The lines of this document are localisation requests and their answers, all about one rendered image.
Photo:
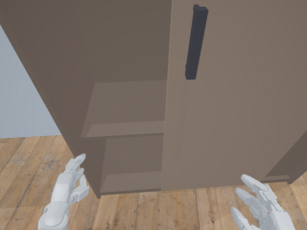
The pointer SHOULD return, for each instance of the robot left hand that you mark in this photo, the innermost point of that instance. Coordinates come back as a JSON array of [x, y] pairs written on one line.
[[67, 180]]

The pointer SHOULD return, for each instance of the robot right hand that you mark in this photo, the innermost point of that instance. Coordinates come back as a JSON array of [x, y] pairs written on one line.
[[275, 218]]

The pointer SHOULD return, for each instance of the wardrobe door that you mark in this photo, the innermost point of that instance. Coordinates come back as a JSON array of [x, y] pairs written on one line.
[[248, 104], [294, 156]]

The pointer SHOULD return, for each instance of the robot left forearm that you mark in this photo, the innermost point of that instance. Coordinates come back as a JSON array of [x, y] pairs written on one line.
[[55, 216]]

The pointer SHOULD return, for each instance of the handle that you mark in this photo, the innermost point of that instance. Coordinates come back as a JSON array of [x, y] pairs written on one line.
[[195, 42]]

